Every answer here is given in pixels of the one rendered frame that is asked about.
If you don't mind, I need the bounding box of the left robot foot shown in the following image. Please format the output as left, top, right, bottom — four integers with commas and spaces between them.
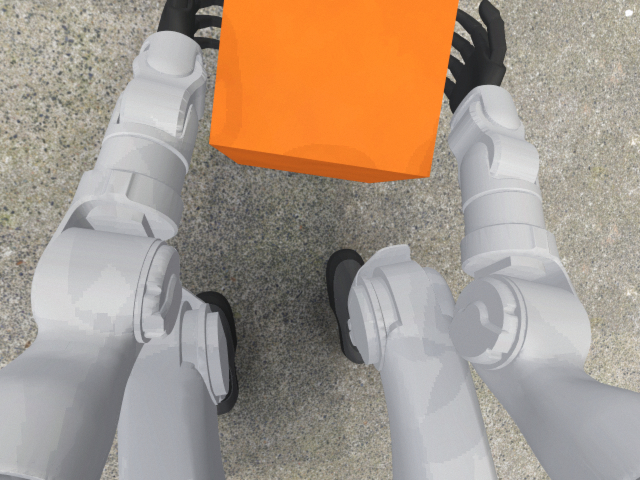
196, 291, 239, 415

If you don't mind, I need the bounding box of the robot right forearm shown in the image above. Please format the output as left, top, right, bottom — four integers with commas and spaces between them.
448, 85, 580, 301

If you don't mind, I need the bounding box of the robot left forearm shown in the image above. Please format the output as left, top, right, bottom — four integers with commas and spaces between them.
31, 31, 207, 324

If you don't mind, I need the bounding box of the robot right upper arm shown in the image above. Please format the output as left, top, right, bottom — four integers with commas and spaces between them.
449, 274, 640, 480

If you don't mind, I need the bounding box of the robot left upper arm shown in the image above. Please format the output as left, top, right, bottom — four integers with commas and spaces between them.
0, 227, 182, 480

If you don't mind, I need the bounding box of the right robot thigh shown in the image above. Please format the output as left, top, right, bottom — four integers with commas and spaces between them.
351, 261, 498, 480

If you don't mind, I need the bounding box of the carton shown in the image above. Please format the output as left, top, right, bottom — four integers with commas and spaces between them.
209, 0, 459, 183

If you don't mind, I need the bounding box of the left robot hand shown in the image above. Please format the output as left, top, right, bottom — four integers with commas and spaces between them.
157, 0, 224, 49

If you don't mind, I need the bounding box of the right robot hand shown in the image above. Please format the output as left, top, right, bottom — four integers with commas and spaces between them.
444, 0, 507, 114

